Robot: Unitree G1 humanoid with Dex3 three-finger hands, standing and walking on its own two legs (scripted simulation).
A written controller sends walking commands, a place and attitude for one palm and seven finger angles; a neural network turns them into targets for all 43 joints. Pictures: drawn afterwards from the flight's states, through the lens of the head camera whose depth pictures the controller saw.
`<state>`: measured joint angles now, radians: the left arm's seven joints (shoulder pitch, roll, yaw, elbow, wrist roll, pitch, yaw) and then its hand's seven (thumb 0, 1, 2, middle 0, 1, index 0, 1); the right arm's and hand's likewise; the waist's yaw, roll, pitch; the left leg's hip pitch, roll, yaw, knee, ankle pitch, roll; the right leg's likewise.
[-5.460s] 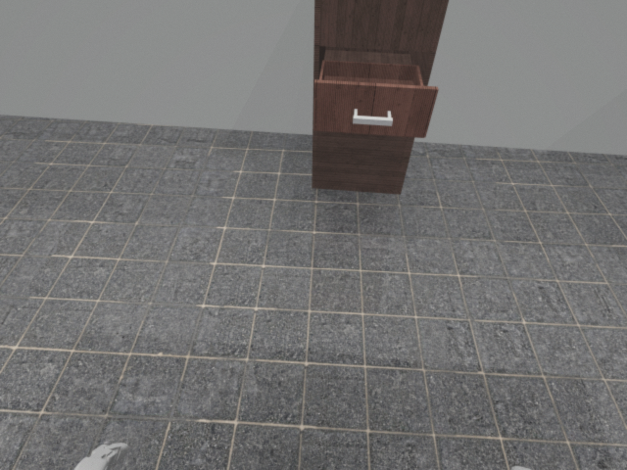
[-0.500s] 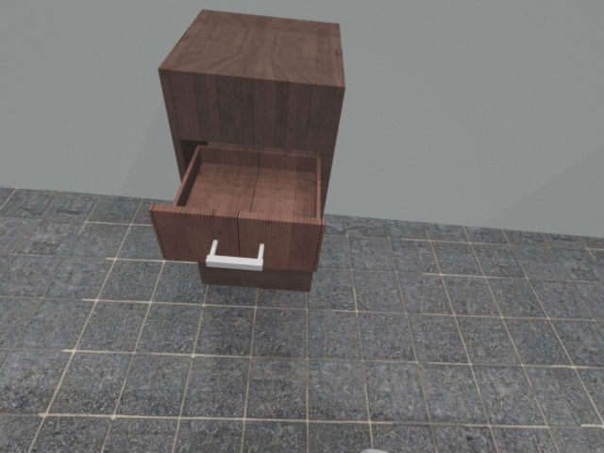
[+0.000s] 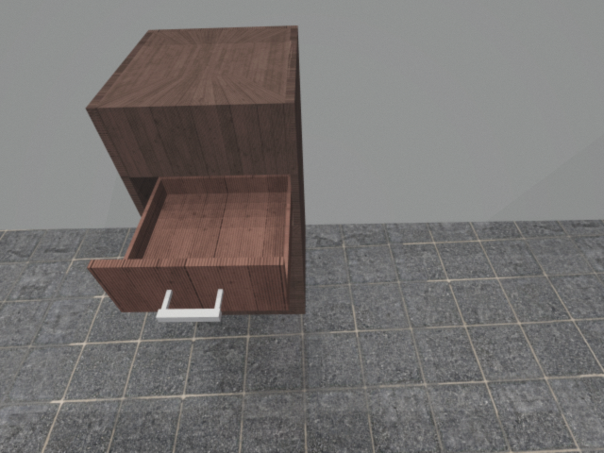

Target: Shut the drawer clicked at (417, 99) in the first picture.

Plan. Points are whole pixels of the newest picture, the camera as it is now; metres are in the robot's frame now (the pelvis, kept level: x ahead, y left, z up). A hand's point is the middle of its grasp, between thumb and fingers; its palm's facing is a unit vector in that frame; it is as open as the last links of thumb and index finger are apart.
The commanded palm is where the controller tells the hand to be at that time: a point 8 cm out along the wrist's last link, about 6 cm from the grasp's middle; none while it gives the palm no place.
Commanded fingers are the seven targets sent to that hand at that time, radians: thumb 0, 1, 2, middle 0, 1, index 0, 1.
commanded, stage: take the last steps up to it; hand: left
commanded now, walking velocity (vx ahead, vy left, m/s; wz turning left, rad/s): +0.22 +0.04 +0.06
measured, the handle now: (191, 305) +0.43 +0.25 -0.18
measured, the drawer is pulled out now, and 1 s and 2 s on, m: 0.27 0.27 0.27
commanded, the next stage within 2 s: come to a stop and stand still in 0.24 s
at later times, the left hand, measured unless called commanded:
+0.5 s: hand out of the picture +0.04 +0.19 -0.18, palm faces +0.10 -0.99 -0.14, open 7.3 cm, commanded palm none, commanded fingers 0.00 0.90 0.90 -0.20 -0.30 -0.20 -0.30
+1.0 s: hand out of the picture +0.14 +0.16 -0.16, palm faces -0.03 -0.97 -0.26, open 7.3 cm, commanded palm none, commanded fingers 0.00 0.90 0.90 -0.20 -0.30 -0.20 -0.30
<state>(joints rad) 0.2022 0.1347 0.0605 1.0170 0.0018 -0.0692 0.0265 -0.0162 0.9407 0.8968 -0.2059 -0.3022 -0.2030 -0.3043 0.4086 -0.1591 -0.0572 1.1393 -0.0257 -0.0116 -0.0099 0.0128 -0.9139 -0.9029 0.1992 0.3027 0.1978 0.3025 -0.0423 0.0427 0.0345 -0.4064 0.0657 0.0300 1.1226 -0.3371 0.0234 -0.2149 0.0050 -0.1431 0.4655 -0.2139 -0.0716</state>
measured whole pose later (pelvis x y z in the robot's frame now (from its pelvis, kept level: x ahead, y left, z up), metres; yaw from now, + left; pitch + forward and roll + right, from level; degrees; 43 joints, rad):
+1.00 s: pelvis +0.10 -0.02 +0.00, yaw -2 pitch -2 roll +1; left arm 0.24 0.15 0.01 1.11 0.01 0.01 0.04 0.00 0.92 0.90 -0.20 -0.30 -0.20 -0.30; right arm 0.31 -0.17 -0.03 1.16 -0.02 0.04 -0.02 0.01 -0.92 -0.90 0.20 0.30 0.20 0.30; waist -0.05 0.05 0.02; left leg -0.21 0.07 0.08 0.41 -0.16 -0.04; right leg -0.15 0.01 -0.06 0.48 -0.29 -0.05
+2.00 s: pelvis +0.15 -0.02 +0.00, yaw -1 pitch -2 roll +1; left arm 0.32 0.13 0.01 1.15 0.01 -0.01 0.04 0.00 0.91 0.90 -0.20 -0.30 -0.20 -0.30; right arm 0.28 -0.13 0.00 1.15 -0.01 0.00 -0.05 0.01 -0.92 -0.90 0.20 0.30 0.20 0.30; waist 0.00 0.01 0.03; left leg -0.14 0.07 0.07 0.39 -0.22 -0.05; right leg -0.04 0.01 -0.07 0.38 -0.31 -0.04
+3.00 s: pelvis +0.13 +0.02 +0.00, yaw -1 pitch -1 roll -1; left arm 0.28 0.17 -0.02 1.04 0.02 -0.01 0.05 0.00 0.91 0.90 -0.20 -0.30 -0.20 -0.30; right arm 0.23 -0.18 0.00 1.07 -0.02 0.01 -0.01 0.01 -0.91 -0.90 0.20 0.30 0.20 0.30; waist 0.00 0.00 0.04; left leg -0.25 0.03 0.08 0.51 -0.25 0.02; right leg -0.14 -0.03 -0.06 0.46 -0.31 0.02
